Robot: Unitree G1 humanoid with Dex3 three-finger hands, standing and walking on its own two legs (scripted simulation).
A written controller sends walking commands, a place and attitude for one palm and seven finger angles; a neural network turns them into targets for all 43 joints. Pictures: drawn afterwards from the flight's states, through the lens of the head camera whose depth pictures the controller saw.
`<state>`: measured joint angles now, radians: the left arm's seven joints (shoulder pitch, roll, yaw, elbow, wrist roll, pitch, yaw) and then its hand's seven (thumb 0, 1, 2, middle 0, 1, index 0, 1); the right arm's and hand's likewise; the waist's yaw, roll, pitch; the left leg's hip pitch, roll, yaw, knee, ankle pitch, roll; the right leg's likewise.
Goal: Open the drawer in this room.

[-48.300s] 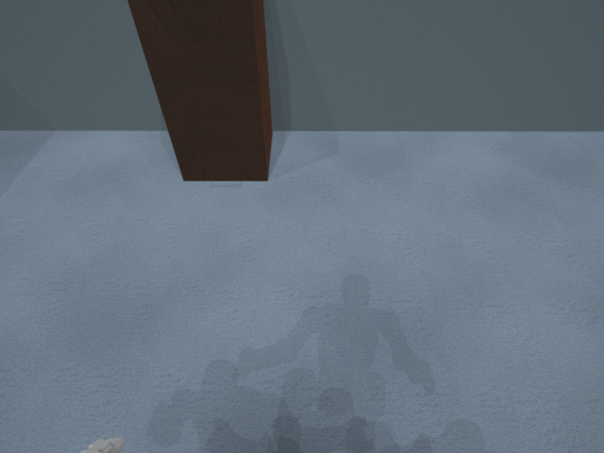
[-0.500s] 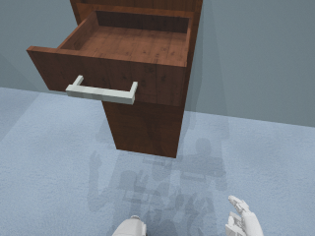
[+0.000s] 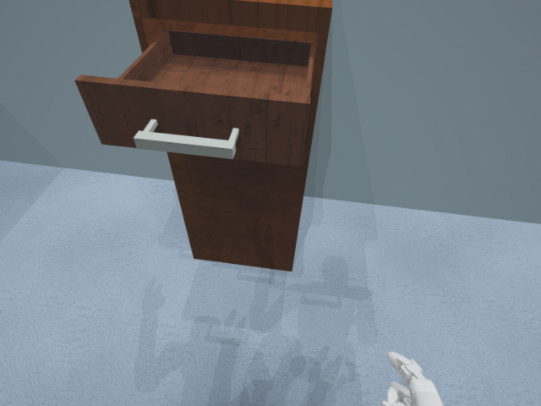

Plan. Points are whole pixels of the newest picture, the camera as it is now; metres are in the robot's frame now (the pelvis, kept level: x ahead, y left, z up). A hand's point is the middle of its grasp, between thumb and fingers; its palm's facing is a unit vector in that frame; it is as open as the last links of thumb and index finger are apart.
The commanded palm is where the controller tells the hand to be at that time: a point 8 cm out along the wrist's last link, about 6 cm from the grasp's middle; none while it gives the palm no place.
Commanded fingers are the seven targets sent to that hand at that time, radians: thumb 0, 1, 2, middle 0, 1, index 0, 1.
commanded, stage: stop stepping back and stand still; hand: left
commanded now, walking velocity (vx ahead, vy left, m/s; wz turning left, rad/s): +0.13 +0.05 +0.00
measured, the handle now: (189, 137) +0.50 +0.16 +0.14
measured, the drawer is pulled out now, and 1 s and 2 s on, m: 0.29 0.29 0.29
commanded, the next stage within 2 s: let the arm hang, fingers relaxed in 0.28 s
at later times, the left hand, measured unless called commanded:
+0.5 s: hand (78, 266) +0.27 +0.27 +0.10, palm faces +0.24 -0.84 -0.49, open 7.4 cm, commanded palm none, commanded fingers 0.00 0.90 0.90 -0.20 -0.30 -0.20 -0.30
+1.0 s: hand out of the picture -0.11 +0.19 -0.16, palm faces +0.08 -0.97 -0.22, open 7.3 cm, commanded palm none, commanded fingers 0.00 0.90 0.90 -0.20 -0.30 -0.20 -0.30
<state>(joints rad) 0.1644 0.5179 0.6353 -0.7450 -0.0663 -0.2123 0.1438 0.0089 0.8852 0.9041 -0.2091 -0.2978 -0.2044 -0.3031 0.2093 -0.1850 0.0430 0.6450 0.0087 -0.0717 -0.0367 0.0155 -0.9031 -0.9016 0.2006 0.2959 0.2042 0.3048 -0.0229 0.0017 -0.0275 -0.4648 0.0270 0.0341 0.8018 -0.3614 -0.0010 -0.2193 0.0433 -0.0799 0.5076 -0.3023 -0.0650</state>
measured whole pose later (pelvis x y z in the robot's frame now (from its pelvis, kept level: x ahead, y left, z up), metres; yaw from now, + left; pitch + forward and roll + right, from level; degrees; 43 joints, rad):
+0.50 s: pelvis +0.00 +0.02 -0.01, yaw +1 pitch +2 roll +0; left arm 0.19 0.40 0.22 -0.03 0.01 -0.06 0.03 0.00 0.90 0.90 -0.20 -0.30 -0.19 -0.30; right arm 0.14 -0.29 0.00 0.80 0.00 -0.08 0.00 0.01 -0.90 -0.90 0.20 0.30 0.20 0.30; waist -0.02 0.08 -0.08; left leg -0.40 0.01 0.08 0.63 -0.26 0.04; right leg -0.34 -0.01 -0.02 0.76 -0.43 0.00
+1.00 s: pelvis -0.01 +0.02 +0.01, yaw +2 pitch -2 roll -1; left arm 0.40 0.17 0.01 1.18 0.01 0.03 0.02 0.01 0.93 0.90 -0.20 -0.30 -0.20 -0.30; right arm 0.30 -0.15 -0.01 1.12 -0.01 0.04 -0.03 0.01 -0.91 -0.90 0.20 0.30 0.20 0.30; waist 0.01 0.03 0.08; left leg -0.25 0.00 0.02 0.42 -0.14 0.02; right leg -0.14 0.03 -0.03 0.41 -0.24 -0.03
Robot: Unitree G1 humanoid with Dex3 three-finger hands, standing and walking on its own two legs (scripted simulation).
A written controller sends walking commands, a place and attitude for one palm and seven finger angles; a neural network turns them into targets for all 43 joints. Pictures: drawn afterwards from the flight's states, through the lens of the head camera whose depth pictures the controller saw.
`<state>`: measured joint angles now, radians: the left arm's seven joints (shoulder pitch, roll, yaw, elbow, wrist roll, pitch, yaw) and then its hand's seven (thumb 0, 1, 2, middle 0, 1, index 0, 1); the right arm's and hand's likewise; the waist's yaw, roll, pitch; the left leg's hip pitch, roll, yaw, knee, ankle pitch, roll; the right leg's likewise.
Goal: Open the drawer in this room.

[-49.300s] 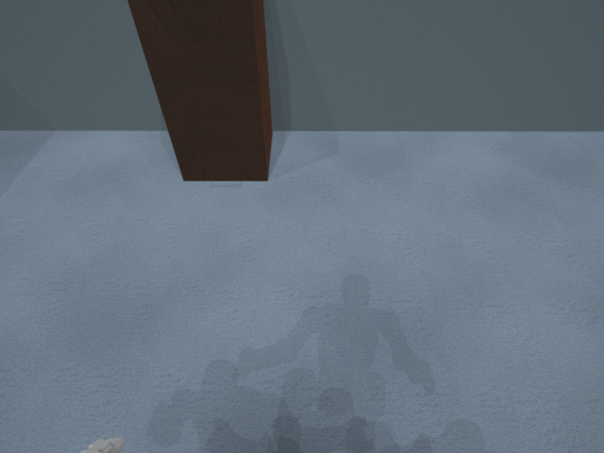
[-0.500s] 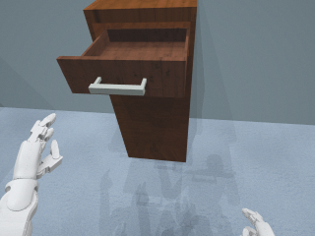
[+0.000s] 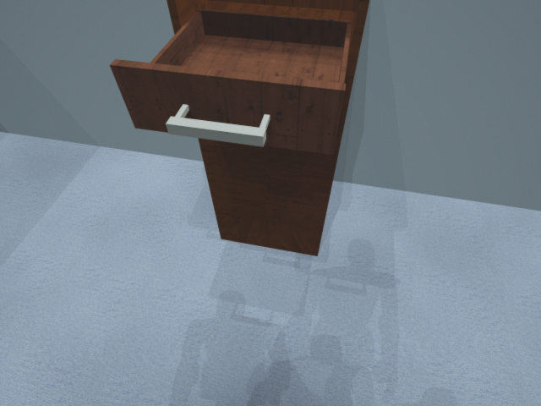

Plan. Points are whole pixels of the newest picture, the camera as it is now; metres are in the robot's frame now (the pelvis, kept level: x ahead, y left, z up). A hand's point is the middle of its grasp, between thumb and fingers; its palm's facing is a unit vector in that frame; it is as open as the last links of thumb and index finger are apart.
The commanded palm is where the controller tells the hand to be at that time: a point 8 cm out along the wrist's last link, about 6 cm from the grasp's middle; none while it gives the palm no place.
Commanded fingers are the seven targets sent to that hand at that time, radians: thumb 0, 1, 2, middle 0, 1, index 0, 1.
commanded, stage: let the arm hang, fingers relaxed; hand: left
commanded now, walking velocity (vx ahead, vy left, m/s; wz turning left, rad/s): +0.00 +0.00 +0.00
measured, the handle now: (220, 123) +0.51 +0.13 +0.14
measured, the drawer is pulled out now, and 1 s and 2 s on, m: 0.29 0.29 0.29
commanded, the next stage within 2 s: look to check the result in 0.48 s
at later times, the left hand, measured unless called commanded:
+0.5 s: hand out of the picture +0.03 +0.16 -0.17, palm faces +0.00 -0.98 -0.21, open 7.3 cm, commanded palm none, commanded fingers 0.00 0.90 0.90 -0.20 -0.30 -0.20 -0.30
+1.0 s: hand out of the picture +0.00 +0.15 -0.17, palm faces +0.02 -0.98 -0.19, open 7.4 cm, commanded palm none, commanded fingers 0.00 0.90 0.90 -0.20 -0.30 -0.20 -0.30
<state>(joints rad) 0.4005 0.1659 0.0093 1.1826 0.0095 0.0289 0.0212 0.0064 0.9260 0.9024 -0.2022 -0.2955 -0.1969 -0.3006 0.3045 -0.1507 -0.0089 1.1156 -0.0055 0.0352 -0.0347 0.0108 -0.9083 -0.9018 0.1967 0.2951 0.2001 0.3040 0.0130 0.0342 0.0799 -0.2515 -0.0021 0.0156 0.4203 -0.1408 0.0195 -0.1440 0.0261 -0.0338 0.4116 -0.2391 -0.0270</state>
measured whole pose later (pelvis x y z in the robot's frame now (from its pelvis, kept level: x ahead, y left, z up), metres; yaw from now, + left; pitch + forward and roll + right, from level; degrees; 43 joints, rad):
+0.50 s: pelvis +0.00 -0.01 +0.00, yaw -1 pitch -3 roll +0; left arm 0.24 0.15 0.01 1.11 0.01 0.00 0.03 0.01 0.92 0.90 -0.20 -0.30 -0.20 -0.30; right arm 0.30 -0.14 -0.01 1.14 -0.01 0.02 -0.03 0.01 -0.91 -0.90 0.20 0.29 0.20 0.30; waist -0.02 0.02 0.05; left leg -0.22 0.02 0.02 0.42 -0.15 0.00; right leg -0.12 0.05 -0.02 0.41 -0.25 -0.05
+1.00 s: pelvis +0.01 -0.02 +0.00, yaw -1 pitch -2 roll +0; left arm 0.28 0.14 0.01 1.14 0.01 0.01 0.03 0.01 0.91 0.90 -0.20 -0.30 -0.20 -0.30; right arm 0.24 -0.14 -0.01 1.13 -0.01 0.02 -0.04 0.01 -0.92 -0.90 0.20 0.29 0.20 0.30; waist 0.00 0.02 0.08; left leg -0.22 0.02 0.02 0.42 -0.16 -0.01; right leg -0.11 0.05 -0.03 0.40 -0.25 -0.05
